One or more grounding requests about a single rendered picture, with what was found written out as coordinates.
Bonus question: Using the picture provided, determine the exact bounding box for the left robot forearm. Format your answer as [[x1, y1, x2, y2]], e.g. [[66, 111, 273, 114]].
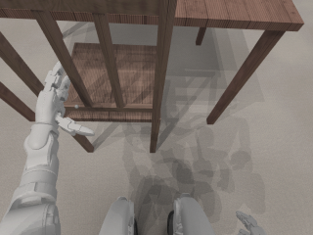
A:
[[0, 123, 60, 231]]

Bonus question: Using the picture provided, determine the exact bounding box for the left robot hand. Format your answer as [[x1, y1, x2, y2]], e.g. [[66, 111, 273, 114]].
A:
[[35, 61, 95, 136]]

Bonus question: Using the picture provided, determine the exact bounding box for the left robot upper arm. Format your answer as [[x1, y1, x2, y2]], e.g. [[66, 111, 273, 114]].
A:
[[0, 203, 62, 235]]

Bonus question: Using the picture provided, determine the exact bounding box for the left robot thigh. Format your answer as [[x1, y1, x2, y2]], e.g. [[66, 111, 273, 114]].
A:
[[99, 200, 135, 235]]

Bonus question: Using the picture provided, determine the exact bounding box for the robot right shin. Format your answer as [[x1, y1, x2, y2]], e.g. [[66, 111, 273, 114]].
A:
[[173, 193, 191, 235]]

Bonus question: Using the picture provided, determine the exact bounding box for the table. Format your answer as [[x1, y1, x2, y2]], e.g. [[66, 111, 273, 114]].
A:
[[0, 0, 304, 125]]

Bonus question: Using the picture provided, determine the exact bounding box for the right robot hand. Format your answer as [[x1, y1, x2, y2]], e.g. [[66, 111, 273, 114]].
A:
[[236, 211, 267, 235]]

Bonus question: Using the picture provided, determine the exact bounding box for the chair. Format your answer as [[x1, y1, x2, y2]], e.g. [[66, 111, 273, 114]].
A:
[[0, 0, 177, 153]]

